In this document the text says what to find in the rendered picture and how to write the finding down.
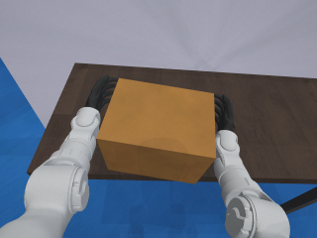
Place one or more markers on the robot left hand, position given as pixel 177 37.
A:
pixel 96 98

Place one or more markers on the table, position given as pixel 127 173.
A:
pixel 275 120

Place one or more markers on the carton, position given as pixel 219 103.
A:
pixel 158 131

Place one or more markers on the robot right hand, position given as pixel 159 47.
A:
pixel 225 121

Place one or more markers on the right robot forearm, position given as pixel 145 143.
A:
pixel 230 172

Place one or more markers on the right robot upper arm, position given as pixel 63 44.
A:
pixel 251 217

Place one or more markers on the left robot upper arm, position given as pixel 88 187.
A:
pixel 53 195

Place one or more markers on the left robot forearm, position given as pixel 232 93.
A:
pixel 78 147

